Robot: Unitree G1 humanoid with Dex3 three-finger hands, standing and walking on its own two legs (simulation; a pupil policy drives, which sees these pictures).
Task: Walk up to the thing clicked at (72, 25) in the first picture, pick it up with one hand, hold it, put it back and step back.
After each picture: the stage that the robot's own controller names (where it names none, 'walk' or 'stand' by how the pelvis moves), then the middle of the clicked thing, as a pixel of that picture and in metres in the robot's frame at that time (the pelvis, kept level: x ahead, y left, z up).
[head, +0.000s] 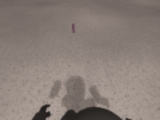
stand; (73, 28) +2.16 +0.54 -0.65
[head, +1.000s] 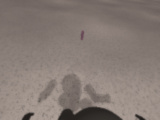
walk; (82, 35) +2.05 +0.23 -0.63
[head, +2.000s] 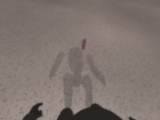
walk; (83, 44) +1.42 +0.07 -0.65
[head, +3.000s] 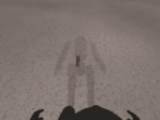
walk; (77, 61) +0.92 +0.16 -0.65
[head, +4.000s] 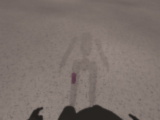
walk; (73, 78) +0.60 +0.16 -0.64
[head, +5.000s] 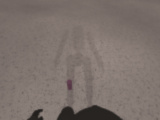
stand; (69, 85) +0.45 +0.20 -0.64
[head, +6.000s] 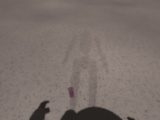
stand; (71, 92) +0.40 +0.20 -0.65
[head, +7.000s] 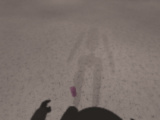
stand; (73, 92) +0.38 +0.18 -0.64
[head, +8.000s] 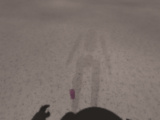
stand; (72, 94) +0.37 +0.18 -0.66
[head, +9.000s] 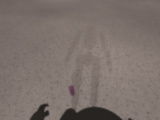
stand; (72, 90) +0.38 +0.20 -0.65
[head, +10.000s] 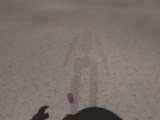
stand; (70, 98) +0.33 +0.20 -0.65
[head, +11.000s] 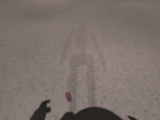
stand; (68, 97) +0.31 +0.21 -0.65
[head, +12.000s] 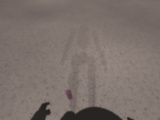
stand; (69, 95) +0.33 +0.23 -0.65
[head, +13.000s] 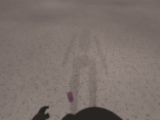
stand; (70, 97) +0.34 +0.20 -0.66
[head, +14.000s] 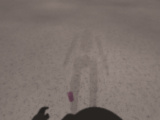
stand; (70, 97) +0.35 +0.20 -0.66
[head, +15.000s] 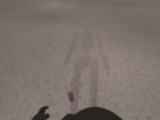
stand; (70, 97) +0.35 +0.20 -0.66
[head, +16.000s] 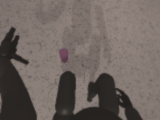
go down; (64, 56) +0.46 +0.18 -0.31
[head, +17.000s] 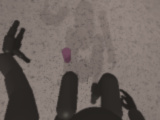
go down; (67, 56) +0.46 +0.17 -0.28
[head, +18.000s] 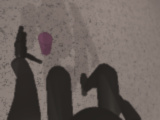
close in; (45, 46) +0.47 +0.21 -0.18
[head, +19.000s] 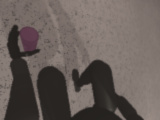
close; (29, 43) +0.47 +0.23 -0.17
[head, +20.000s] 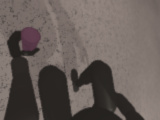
lift; (29, 43) +0.45 +0.23 -0.17
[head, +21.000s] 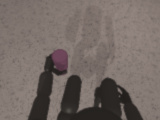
lift; (61, 65) +0.34 +0.19 -0.02
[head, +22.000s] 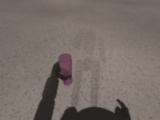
hold; (66, 71) +0.31 +0.16 +0.05
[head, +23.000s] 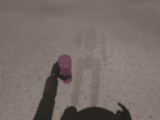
hold; (66, 71) +0.32 +0.16 +0.04
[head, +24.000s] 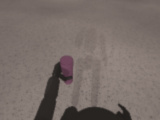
hold; (67, 72) +0.32 +0.16 +0.04
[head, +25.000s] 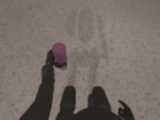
crouch; (61, 59) +0.40 +0.18 -0.02
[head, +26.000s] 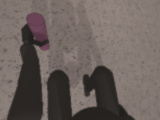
lower; (41, 36) +0.52 +0.22 -0.08
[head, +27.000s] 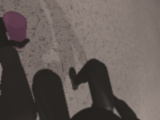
lower; (17, 34) +0.50 +0.25 -0.18
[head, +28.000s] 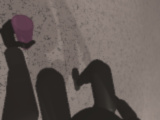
lower; (24, 36) +0.48 +0.24 -0.18
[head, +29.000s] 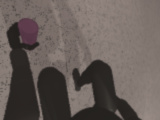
lower; (29, 38) +0.48 +0.23 -0.18
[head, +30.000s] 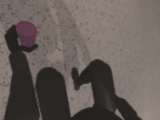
lower; (27, 40) +0.47 +0.23 -0.18
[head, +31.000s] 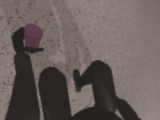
open; (32, 42) +0.47 +0.22 -0.18
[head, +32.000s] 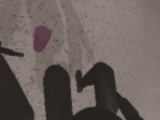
stand; (40, 42) +0.46 +0.22 -0.19
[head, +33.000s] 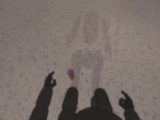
stand; (71, 74) +0.41 +0.17 -0.48
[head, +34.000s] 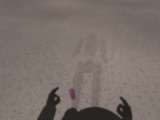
stand; (72, 94) +0.38 +0.16 -0.60
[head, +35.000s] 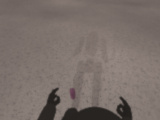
stand; (72, 94) +0.38 +0.16 -0.60
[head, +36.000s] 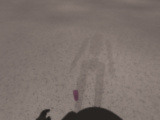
stand; (75, 95) +0.39 +0.16 -0.65
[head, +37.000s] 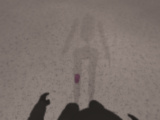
walk; (77, 79) +0.46 +0.09 -0.64
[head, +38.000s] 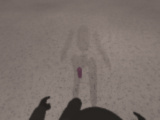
walk; (79, 73) +0.62 +0.16 -0.63
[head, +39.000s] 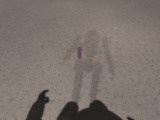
walk; (79, 53) +0.95 +0.19 -0.62
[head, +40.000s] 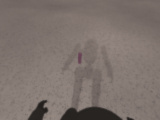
stand; (79, 58) +1.01 +0.18 -0.64
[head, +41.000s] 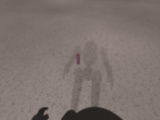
stand; (78, 59) +1.03 +0.21 -0.66
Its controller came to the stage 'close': yes
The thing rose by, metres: 0.69
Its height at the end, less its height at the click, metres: +0.00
